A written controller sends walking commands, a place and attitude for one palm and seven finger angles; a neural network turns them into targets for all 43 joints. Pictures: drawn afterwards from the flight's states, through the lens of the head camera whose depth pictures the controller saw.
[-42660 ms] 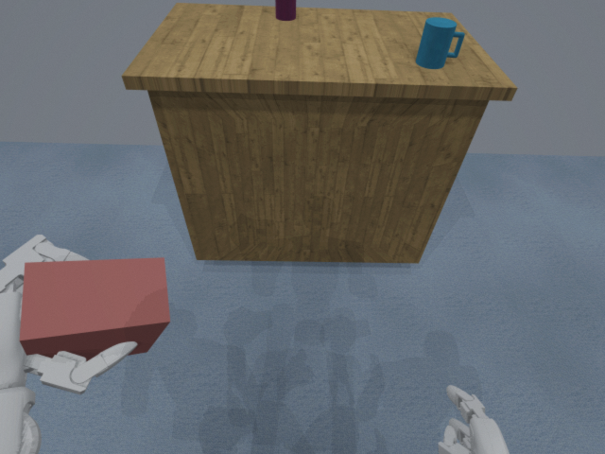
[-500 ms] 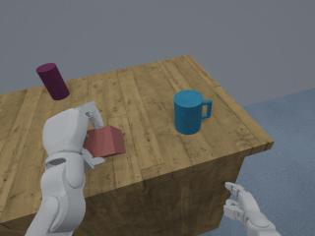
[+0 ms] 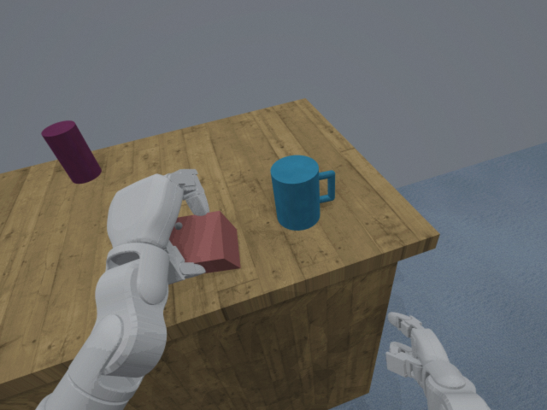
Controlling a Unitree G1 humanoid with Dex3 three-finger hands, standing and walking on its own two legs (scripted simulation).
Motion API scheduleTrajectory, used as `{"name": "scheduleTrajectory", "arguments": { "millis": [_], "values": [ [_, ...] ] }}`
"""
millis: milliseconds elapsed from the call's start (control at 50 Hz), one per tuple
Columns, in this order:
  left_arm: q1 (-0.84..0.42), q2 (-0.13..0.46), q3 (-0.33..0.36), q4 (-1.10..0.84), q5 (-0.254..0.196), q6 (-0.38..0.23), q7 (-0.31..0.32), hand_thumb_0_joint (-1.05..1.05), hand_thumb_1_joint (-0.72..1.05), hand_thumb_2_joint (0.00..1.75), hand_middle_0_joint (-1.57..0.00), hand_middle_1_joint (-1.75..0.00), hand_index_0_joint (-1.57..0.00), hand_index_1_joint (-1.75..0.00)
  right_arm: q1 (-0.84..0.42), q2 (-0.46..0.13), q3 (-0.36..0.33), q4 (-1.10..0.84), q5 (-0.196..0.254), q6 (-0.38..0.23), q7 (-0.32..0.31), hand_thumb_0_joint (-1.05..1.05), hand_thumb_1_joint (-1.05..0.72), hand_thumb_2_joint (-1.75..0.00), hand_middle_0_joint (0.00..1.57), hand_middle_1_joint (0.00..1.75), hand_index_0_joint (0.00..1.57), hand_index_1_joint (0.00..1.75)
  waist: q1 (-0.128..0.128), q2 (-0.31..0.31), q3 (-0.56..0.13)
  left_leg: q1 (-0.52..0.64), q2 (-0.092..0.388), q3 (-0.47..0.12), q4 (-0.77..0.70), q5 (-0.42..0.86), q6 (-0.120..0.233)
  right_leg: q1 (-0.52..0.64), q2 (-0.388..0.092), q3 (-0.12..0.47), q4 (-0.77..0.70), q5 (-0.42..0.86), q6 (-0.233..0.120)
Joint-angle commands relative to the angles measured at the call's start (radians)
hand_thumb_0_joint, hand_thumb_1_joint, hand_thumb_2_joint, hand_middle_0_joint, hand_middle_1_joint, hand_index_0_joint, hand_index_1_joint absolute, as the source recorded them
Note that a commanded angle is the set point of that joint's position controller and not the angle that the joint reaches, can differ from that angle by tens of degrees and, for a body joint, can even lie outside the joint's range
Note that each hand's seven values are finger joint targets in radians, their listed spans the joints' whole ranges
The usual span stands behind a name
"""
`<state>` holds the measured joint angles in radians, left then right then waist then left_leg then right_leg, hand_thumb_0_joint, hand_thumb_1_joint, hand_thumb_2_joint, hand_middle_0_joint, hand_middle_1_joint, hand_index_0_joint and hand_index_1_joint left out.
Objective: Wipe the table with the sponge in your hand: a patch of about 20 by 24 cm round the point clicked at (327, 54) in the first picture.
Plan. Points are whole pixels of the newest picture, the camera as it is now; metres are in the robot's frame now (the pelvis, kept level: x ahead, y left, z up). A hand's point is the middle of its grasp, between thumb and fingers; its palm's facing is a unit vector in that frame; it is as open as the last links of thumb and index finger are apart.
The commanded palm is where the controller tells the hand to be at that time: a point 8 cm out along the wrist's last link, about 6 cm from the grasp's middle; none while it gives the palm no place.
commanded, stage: wipe forward along the third lane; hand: left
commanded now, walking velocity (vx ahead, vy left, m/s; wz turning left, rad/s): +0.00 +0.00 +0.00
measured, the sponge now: (188, 251) +0.30 +0.17 +0.12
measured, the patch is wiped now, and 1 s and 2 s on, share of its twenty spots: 0.90 0.90 0.95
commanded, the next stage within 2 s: wipe back along the third lane in 1.86 s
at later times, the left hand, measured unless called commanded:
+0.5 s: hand (193, 208) +0.32 +0.15 +0.19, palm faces +0.25 -0.19 -0.95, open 9.6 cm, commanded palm +0.28 +0.17 +0.21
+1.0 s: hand (186, 190) +0.36 +0.18 +0.18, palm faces +0.15 -0.05 -0.99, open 9.7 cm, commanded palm +0.33 +0.21 +0.19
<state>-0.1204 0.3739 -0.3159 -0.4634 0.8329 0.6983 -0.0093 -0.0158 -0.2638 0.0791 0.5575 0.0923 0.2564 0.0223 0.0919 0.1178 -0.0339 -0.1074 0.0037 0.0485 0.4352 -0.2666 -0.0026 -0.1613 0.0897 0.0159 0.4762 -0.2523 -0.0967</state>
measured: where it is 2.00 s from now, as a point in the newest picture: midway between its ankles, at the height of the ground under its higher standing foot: outside the picture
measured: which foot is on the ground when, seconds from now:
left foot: down 0.00-1.00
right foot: down 0.00-1.00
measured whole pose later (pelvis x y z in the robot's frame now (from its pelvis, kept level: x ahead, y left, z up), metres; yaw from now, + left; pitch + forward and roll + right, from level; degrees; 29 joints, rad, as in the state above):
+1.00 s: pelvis +0.00 -0.03 +0.00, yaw +0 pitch -1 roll +2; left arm -0.49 0.40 -0.26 0.21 0.92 0.66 -0.07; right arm 0.03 -0.30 0.09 0.65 0.09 0.17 -0.05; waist 0.04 0.12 -0.09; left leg -0.18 0.01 -0.01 0.46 -0.26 0.02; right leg -0.22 0.12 0.00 0.47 -0.24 -0.13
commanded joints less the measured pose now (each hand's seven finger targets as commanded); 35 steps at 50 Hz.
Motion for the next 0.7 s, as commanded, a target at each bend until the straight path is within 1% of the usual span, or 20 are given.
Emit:
{"name": "scheduleTrajectory", "arguments": {
  "millis": [0, 80, 120, 140, 200, 220, 240, 300, 320, 340, 380, 420, 440, 500, 520, 540, 600, 620, 640, 680],
  "values": [
    [-0.264, 0.091, 0.07, -0.083, 0.009, -0.015, 0.013, 0.0, 0.1, 1.3, -1.2, -1.6, -1.2, -1.6, -0.25, -0.051, -0.029, -0.18, 0.0, -0.049, -0.008, 0.0, -0.9, -0.9, 0.2, 0.3, 0.2, 0.3, -0.012, -0.157, -0.151, -0.022, -0.021, -0.016, -0.02, 0.218, 0.056, 0.075, -0.068, 0.16, -0.123, 0.145, 0.038],
    [-0.284, 0.095, 0.077, -0.011, 0.016, -0.017, 0.013, 0.0, 0.1, 1.3, -1.2, -1.6, -1.2, -1.6, -0.249, -0.052, -0.027, -0.178, 0.0, -0.051, -0.015, 0.0, -0.9, -0.9, 0.2, 0.3, 0.2, 0.3, -0.013, -0.185, -0.132, -0.038, -0.025, -0.01, -0.022, 0.189, 0.057, 0.06, -0.073, 0.165, -0.141, 0.092, 0.041],
    [-0.333, 0.171, 0.134, 0.026, 0.018, -0.022, 0.015, 0.0, 0.1, 1.3, -1.2, -1.6, -1.2, -1.6, -0.245, -0.06, -0.025, -0.173, 0.002, -0.055, -0.026, 0.0, -0.9, -0.9, 0.2, 0.3, 0.2, 0.3, -0.022, -0.173, -0.103, -0.047, -0.025, -0.009, -0.02, 0.146, 0.057, 0.031, -0.077, 0.192, -0.162, 0.025, 0.043],
    [-0.35, 0.116, 0.09, 0.068, 0.027, -0.018, 0.012, 0.0, 0.1, 1.3, -1.2, -1.6, -1.2, -1.6, -0.243, -0.055, -0.025, -0.174, -0.001, -0.057, -0.028, 0.0, -0.9, -0.9, 0.2, 0.3, 0.2, 0.3, -0.021, -0.184, -0.113, -0.054, -0.03, -0.005, -0.02, 0.146, 0.058, 0.037, -0.081, 0.176, -0.156, 0.017, 0.043],
    [-0.344, 0.141, 0.107, 0.12, 0.036, -0.014, 0.007, 0.0, 0.1, 1.3, -1.2, -1.6, -1.2, -1.6, -0.239, -0.061, -0.026, -0.165, -0.003, -0.054, -0.037, 0.0, -0.9, -0.9, 0.2, 0.3, 0.2, 0.3, -0.011, -0.175, -0.129, -0.055, -0.033, -0.007, -0.016, 0.153, 0.058, 0.048, -0.084, 0.184, -0.16, 0.033, 0.044],
    [-0.352, 0.212, 0.169, 0.13, 0.035, -0.022, 0.01, 0.0, 0.1, 1.3, -1.2, -1.6, -1.2, -1.6, -0.234, -0.068, -0.027, -0.161, -0.001, -0.059, -0.04, 0.0, -0.9, -0.9, 0.2, 0.3, 0.2, 0.3, -0.014, -0.179, -0.119, -0.061, -0.03, -0.011, -0.017, 0.139, 0.056, 0.04, -0.083, 0.197, -0.164, 0.016, 0.042],
    [-0.368, 0.13, 0.096, 0.155, 0.043, -0.017, 0.005, 0.0, 0.1, 1.3, -1.2, -1.6, -1.2, -1.6, -0.238, -0.061, -0.024, -0.166, -0.003, -0.06, -0.039, 0.0, -0.9, -0.9, 0.2, 0.3, 0.2, 0.3, -0.016, -0.153, -0.137, -0.065, -0.035, -0.006, -0.016, 0.145, 0.056, 0.049, -0.088, 0.18, -0.154, 0.025, 0.042],
    [-0.368, 0.142, 0.104, 0.203, 0.051, -0.011, 0.0, 0.0, 0.1, 1.3, -1.2, -1.6, -1.2, -1.6, -0.23, -0.068, -0.026, -0.153, -0.003, -0.06, -0.041, 0.0, -0.9, -0.9, 0.2, 0.3, 0.2, 0.3, -0.014, -0.167, -0.139, -0.069, -0.034, -0.012, -0.016, 0.142, 0.054, 0.05, -0.087, 0.183, -0.161, 0.025, 0.043],
    [-0.368, 0.201, 0.154, 0.203, 0.053, -0.019, 0.003, 0.0, 0.1, 1.3, -1.2, -1.6, -1.2, -1.6, -0.227, -0.075, -0.028, -0.152, -0.001, -0.065, -0.04, 0.0, -0.9, -0.9, 0.2, 0.3, 0.2, 0.3, -0.014, -0.151, -0.135, -0.073, -0.031, -0.017, -0.017, 0.135, 0.053, 0.047, -0.088, 0.196, -0.159, 0.022, 0.039],
    [-0.361, 0.129, 0.097, 0.212, 0.056, -0.014, -0.001, 0.0, 0.1, 1.3, -1.2, -1.6, -1.2, -1.6, -0.231, -0.067, -0.028, -0.159, -0.003, -0.065, -0.039, 0.0, -0.9, -0.9, 0.2, 0.3, 0.2, 0.3, -0.01, -0.151, -0.163, -0.076, -0.036, -0.011, -0.013, 0.154, 0.055, 0.072, -0.091, 0.179, -0.143, 0.056, 0.041],
    [-0.349, 0.139, 0.104, 0.238, 0.055, -0.007, -0.007, 0.0, 0.1, 1.3, -1.2, -1.6, -1.2, -1.6, -0.23, -0.071, -0.027, -0.151, -0.002, -0.063, -0.043, 0.0, -0.9, -0.9, 0.2, 0.3, 0.2, 0.3, -0.012, -0.175, -0.156, -0.081, -0.035, -0.01, -0.007, 0.158, 0.055, 0.075, -0.097, 0.189, -0.152, 0.08, 0.049],
    [-0.364, 0.223, 0.173, 0.26, 0.065, -0.016, -0.005, 0.0, 0.1, 1.3, -1.2, -1.6, -1.2, -1.6, -0.221, -0.082, -0.03, -0.142, -0.004, -0.068, -0.047, 0.0, -0.9, -0.9, 0.2, 0.3, 0.2, 0.3, -0.011, -0.193, -0.154, -0.084, -0.034, -0.02, -0.003, 0.153, 0.056, 0.07, -0.095, 0.206, -0.152, 0.078, 0.047],
    [-0.37, 0.148, 0.108, 0.277, 0.068, -0.01, -0.01, 0.0, 0.1, 1.3, -1.2, -1.6, -1.2, -1.6, -0.228, -0.074, -0.028, -0.149, -0.004, -0.068, -0.047, 0.0, -0.9, -0.9, 0.2, 0.3, 0.2, 0.3, -0.015, -0.19, -0.153, -0.087, -0.037, -0.011, -0.007, 0.155, 0.057, 0.072, -0.099, 0.187, -0.148, 0.081, 0.049],
    [-0.376, 0.15, 0.105, 0.305, 0.07, -0.006, -0.014, 0.0, 0.1, 1.3, -1.2, -1.6, -1.2, -1.6, -0.224, -0.076, -0.028, -0.136, -0.002, -0.073, -0.05, 0.0, -0.9, -0.9, 0.2, 0.3, 0.2, 0.3, -0.015, -0.192, -0.139, -0.084, -0.035, -0.018, -0.005, 0.159, 0.056, 0.059, -0.096, 0.182, -0.149, 0.099, 0.051],
    [-0.392, 0.197, 0.141, 0.322, 0.074, -0.012, -0.015, 0.0, 0.1, 1.3, -1.2, -1.6, -1.2, -1.6, -0.22, -0.084, -0.029, -0.132, -0.002, -0.079, -0.052, 0.0, -0.9, -0.9, 0.2, 0.3, 0.2, 0.3, -0.02, -0.195, -0.127, -0.088, -0.034, -0.023, -0.004, 0.147, 0.057, 0.048, -0.096, 0.196, -0.156, 0.083, 0.05],
    [-0.404, 0.152, 0.1, 0.357, 0.078, -0.007, -0.018, 0.0, 0.1, 1.3, -1.2, -1.6, -1.2, -1.6, -0.219, -0.08, -0.028, -0.132, -0.002, -0.08, -0.055, 0.0, -0.9, -0.9, 0.2, 0.3, 0.2, 0.3, -0.024, -0.196, -0.124, -0.093, -0.036, -0.017, -0.004, 0.141, 0.056, 0.045, -0.099, 0.188, -0.156, 0.07, 0.052],
    [-0.436, 0.161, 0.098, 0.419, 0.086, -0.003, -0.023, 0.0, 0.1, 1.3, -1.2, -1.6, -1.2, -1.6, -0.21, -0.083, -0.025, -0.115, -0.003, -0.088, -0.065, 0.0, -0.9, -0.9, 0.2, 0.3, 0.2, 0.3, -0.028, -0.214, -0.113, -0.091, -0.036, -0.019, -0.002, 0.139, 0.057, 0.032, -0.099, 0.185, -0.164, 0.075, 0.057],
    [-0.445, 0.215, 0.141, 0.434, 0.092, -0.009, -0.022, 0.0, 0.1, 1.3, -1.2, -1.6, -1.2, -1.6, -0.204, -0.092, -0.027, -0.111, -0.004, -0.093, -0.065, 0.0, -0.9, -0.9, 0.2, 0.3, 0.2, 0.3, -0.028, -0.199, -0.116, -0.094, -0.036, -0.026, -0.003, 0.133, 0.055, 0.033, -0.099, 0.199, -0.165, 0.074, 0.054],
    [-0.451, 0.159, 0.091, 0.436, 0.097, -0.007, -0.025, 0.0, 0.1, 1.3, -1.2, -1.6, -1.2, -1.6, -0.207, -0.085, -0.026, -0.115, -0.004, -0.095, -0.064, 0.0, -0.9, -0.9, 0.2, 0.3, 0.2, 0.3, -0.027, -0.184, -0.145, -0.096, -0.039, -0.02, 0.001, 0.148, 0.054, 0.057, -0.104, 0.186, -0.147, 0.111, 0.055],
    [-0.455, 0.16, 0.086, 0.49, 0.098, -0.003, -0.031, 0.0, 0.1, 1.3, -1.2, -1.6, -1.2, -1.6, -0.206, -0.087, -0.021, -0.105, -0.001, -0.098, -0.069, 0.0, -0.9, -0.9, 0.2, 0.3, 0.2, 0.3, -0.033, -0.199, -0.13, -0.101, -0.038, -0.02, 0.001, 0.142, 0.051, 0.045, -0.104, 0.185, -0.155, 0.11, 0.06]
  ]
}}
